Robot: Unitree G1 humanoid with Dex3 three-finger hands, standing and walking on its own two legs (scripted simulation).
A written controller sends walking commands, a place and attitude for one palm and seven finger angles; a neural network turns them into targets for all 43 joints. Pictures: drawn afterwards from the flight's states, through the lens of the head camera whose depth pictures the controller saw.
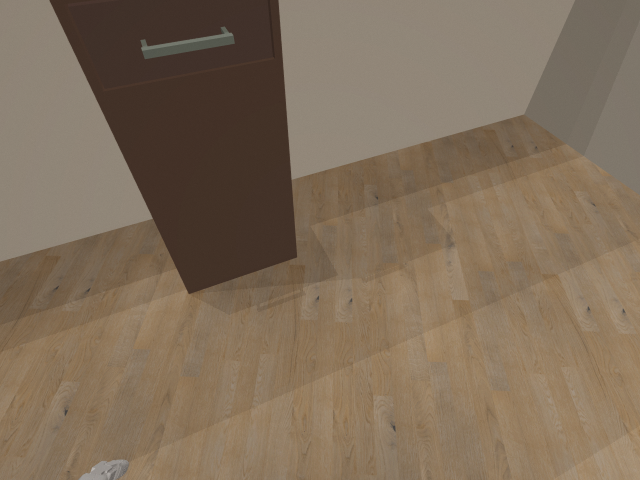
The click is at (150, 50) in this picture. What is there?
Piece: drawer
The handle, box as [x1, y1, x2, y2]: [140, 27, 234, 58]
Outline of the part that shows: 234,42 232,34 229,33 225,27 220,27 222,33 219,35 152,46 147,46 144,39 140,40 142,44 141,48 145,58 218,46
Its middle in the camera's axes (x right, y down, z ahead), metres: -0.28 -0.42 +0.82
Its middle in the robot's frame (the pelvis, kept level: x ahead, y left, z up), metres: +0.90 +0.34 +0.13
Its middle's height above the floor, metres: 0.90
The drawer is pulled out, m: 0.00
